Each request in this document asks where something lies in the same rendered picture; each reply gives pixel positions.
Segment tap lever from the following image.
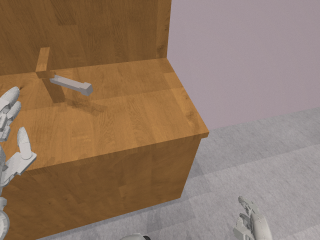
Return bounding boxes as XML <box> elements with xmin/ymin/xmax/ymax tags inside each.
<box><xmin>49</xmin><ymin>75</ymin><xmax>93</xmax><ymax>96</ymax></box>

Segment right robot hand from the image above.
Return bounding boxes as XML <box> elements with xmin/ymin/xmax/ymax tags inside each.
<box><xmin>233</xmin><ymin>196</ymin><xmax>273</xmax><ymax>240</ymax></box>

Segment left robot hand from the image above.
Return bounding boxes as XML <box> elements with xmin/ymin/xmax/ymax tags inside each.
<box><xmin>0</xmin><ymin>86</ymin><xmax>37</xmax><ymax>196</ymax></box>

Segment robot left forearm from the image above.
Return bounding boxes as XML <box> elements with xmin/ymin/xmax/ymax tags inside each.
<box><xmin>0</xmin><ymin>197</ymin><xmax>10</xmax><ymax>240</ymax></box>

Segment counter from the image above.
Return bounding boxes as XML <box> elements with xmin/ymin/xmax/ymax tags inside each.
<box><xmin>0</xmin><ymin>0</ymin><xmax>209</xmax><ymax>240</ymax></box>

